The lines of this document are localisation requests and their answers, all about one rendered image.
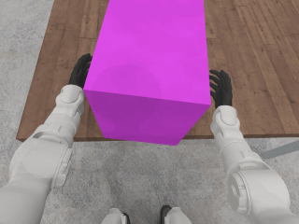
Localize carton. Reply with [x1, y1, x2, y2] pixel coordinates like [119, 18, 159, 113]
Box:
[83, 0, 211, 146]

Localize robot left upper arm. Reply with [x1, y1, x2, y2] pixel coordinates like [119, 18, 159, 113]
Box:
[0, 137, 73, 224]

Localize left robot thigh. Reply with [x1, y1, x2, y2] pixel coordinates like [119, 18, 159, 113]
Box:
[101, 213, 127, 224]

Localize right robot forearm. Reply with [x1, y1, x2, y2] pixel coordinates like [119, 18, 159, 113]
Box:
[210, 105, 291, 207]

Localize right robot hand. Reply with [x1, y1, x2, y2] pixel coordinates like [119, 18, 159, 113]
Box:
[208, 69, 233, 109]

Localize left robot forearm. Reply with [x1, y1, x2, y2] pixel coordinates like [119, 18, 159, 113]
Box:
[8, 84, 85, 179]

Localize left robot hand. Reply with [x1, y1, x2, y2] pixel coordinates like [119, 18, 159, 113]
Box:
[68, 53, 93, 89]

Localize table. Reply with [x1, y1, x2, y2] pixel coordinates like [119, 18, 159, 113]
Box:
[16, 0, 299, 160]

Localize right robot foot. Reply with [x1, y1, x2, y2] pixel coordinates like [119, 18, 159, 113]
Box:
[160, 205, 172, 224]

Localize robot right upper arm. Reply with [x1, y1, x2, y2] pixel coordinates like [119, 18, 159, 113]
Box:
[227, 169, 299, 224]

